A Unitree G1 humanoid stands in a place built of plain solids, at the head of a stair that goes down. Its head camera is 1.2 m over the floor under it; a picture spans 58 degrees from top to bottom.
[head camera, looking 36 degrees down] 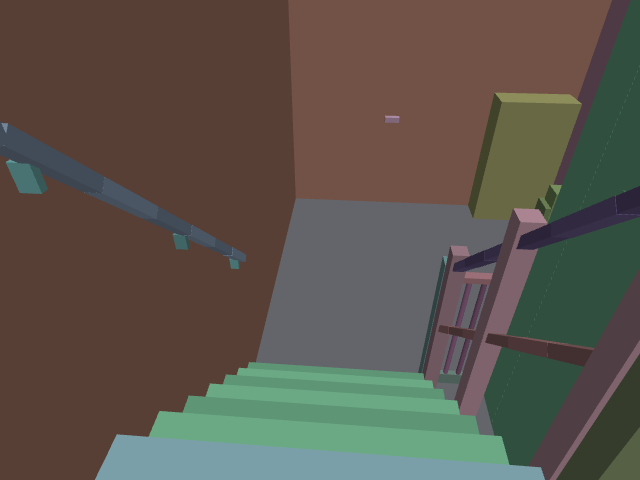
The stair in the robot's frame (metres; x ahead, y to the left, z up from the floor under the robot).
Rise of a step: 0.21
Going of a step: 0.21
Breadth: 1.20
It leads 5 degrees to the right of straight ahead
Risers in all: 7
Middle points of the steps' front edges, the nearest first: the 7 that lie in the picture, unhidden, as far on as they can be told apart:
0.64 0.00 0.00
0.85 -0.02 -0.21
1.05 -0.04 -0.42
1.26 -0.05 -0.62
1.47 -0.07 -0.83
1.68 -0.09 -1.04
1.88 -0.10 -1.25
